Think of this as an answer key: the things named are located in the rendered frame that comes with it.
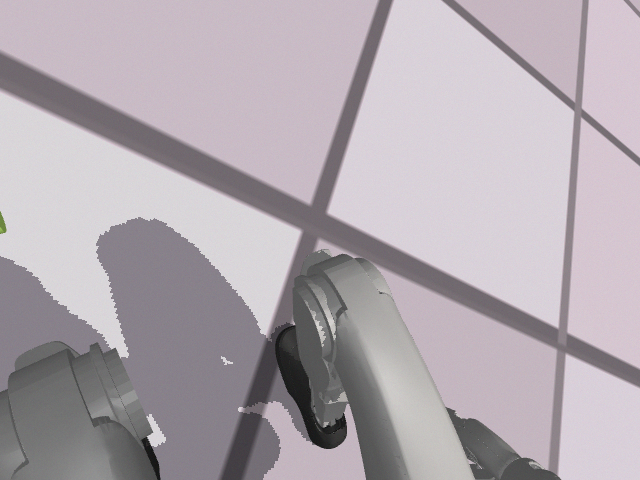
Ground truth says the left robot foot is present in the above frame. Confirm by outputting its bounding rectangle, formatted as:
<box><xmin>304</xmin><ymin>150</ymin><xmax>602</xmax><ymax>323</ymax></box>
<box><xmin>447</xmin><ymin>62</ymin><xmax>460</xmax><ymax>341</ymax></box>
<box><xmin>142</xmin><ymin>437</ymin><xmax>161</xmax><ymax>480</ymax></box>

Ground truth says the right robot hand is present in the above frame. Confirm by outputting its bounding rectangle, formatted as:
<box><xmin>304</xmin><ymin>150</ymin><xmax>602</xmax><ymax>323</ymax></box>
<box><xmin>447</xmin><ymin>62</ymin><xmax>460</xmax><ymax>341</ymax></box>
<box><xmin>446</xmin><ymin>407</ymin><xmax>521</xmax><ymax>480</ymax></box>

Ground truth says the right robot arm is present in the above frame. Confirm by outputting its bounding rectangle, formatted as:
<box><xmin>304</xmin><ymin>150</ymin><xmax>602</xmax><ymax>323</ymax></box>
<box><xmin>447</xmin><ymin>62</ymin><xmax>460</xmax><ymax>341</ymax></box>
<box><xmin>500</xmin><ymin>458</ymin><xmax>561</xmax><ymax>480</ymax></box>

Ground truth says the right robot foot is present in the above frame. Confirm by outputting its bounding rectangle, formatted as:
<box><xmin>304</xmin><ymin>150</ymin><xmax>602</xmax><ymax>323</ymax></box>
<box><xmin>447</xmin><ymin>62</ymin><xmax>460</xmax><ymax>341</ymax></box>
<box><xmin>275</xmin><ymin>326</ymin><xmax>347</xmax><ymax>449</ymax></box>

